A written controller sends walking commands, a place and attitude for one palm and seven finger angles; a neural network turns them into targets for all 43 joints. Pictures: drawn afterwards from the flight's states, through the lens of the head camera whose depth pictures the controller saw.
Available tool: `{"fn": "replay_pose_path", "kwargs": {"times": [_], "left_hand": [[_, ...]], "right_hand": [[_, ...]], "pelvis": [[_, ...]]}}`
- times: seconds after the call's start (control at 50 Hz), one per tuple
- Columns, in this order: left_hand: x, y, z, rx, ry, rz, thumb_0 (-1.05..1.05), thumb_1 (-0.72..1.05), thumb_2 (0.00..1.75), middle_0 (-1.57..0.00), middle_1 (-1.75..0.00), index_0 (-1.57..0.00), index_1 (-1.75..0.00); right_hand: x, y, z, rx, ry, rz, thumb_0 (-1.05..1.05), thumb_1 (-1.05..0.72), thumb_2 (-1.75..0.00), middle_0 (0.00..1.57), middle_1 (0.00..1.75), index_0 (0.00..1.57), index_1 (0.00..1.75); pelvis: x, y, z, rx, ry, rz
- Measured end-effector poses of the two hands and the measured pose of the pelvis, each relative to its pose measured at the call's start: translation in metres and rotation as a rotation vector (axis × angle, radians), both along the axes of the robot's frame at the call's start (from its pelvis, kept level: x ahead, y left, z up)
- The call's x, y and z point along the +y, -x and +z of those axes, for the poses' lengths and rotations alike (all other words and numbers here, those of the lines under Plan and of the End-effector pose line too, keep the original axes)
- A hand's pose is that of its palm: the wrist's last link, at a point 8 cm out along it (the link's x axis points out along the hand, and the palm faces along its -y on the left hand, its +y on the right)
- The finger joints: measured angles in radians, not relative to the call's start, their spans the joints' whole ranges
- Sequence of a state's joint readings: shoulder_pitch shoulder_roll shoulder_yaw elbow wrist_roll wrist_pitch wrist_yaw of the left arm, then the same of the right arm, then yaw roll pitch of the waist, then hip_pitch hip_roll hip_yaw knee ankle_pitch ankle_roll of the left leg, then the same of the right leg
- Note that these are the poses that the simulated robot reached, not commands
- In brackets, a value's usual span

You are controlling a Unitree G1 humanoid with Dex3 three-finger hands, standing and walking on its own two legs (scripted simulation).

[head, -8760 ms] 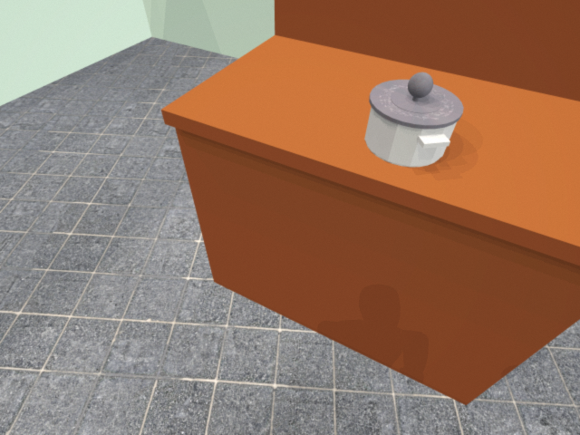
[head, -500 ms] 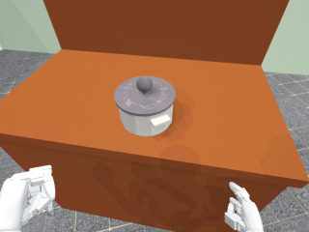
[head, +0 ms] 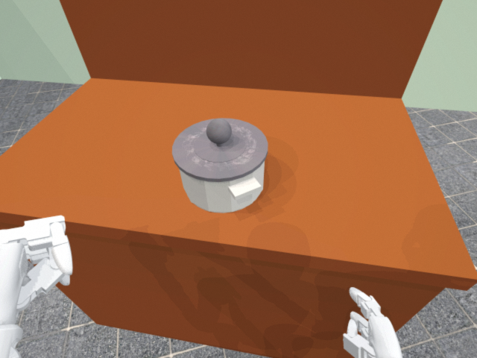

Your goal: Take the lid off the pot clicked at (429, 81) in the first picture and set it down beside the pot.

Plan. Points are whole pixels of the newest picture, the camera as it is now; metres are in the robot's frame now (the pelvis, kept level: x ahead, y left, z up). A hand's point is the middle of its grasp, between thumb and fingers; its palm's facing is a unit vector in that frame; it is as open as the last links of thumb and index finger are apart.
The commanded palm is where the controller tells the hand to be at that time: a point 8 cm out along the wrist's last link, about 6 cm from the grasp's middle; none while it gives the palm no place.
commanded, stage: reach forward and open the fingers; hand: left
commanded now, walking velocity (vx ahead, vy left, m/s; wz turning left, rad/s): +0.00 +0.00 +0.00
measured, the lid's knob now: (219, 131) +0.45 +0.10 +0.17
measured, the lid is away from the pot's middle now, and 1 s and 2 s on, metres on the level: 0.00 0.00 0.00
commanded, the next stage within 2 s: move the open hand above the knob in 1.44 s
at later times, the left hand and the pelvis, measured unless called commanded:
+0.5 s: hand (44, 246) +0.18 +0.27 +0.18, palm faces -0.08 +0.05 -1.00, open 3.3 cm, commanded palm +0.17 +0.26 +0.24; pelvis -0.02 +0.00 +0.00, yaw +1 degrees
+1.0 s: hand (43, 201) +0.22 +0.27 +0.22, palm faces -0.04 +0.06 -1.00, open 9.1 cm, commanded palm +0.19 +0.26 +0.29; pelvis -0.06 +0.01 +0.00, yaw +1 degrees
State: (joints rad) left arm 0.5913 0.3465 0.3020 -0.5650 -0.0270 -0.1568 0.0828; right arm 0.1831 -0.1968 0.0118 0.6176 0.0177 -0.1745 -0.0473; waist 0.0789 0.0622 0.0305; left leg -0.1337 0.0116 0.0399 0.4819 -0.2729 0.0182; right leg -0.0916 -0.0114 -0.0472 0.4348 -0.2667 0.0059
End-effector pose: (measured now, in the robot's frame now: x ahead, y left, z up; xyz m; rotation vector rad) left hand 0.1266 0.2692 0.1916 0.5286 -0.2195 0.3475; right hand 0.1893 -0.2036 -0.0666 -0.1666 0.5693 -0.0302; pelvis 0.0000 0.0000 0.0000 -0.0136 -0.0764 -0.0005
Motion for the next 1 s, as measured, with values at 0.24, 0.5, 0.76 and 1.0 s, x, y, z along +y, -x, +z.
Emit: {"fn": "replay_pose_path", "kwargs": {"times": [0.24, 0.5, 0.76, 1.0], "left_hand": [[-0.015, -0.019, 0.033, 0.145, -0.701, 0.073, 0.01, 0.83, 0.93, -1.3, -1.43, -1.3, -1.44], [-0.007, -0.039, 0.043, 0.52, -1.057, -0.061, 0.0, 0.48, 1.16, -1.21, -1.05, -1.21, -1.05], [-0.006, -0.06, 0.064, 0.52, -1.078, -0.146, 0.0, 0.06, 1.43, -1.06, -0.59, -1.06, -0.6], [-0.003, -0.073, 0.084, 0.45, -1.078, -0.119, 0.0, -0.27, 1.6, -0.92, -0.2, -0.93, -0.21]], "right_hand": [[-0.009, -0.009, -0.007, 0.099, 0.019, 0.063, 0.02, -0.9, -0.9, 0.2, 0.3, 0.21, 0.3], [-0.014, -0.01, -0.016, 0.105, -0.038, 0.047, 0.02, -0.91, -0.9, 0.2, 0.3, 0.23, 0.32], [-0.006, 0.018, -0.015, 0.104, -0.032, 0.059, 0.02, -0.91, -0.9, 0.2, 0.3, 0.21, 0.3], [-0.004, 0.035, -0.011, 0.085, -0.032, 0.044, 0.02, -0.91, -0.9, 0.2, 0.3, 0.2, 0.3]], "pelvis": [[-0.002, 0.007, -0.003, 0.053, -0.008, -0.011], [-0.002, 0.023, -0.001, 0.064, -0.004, 0.026], [0.0, 0.048, 0.001, 0.037, -0.006, 0.035], [0.008, 0.063, -0.002, 0.023, -0.011, 0.024]]}}
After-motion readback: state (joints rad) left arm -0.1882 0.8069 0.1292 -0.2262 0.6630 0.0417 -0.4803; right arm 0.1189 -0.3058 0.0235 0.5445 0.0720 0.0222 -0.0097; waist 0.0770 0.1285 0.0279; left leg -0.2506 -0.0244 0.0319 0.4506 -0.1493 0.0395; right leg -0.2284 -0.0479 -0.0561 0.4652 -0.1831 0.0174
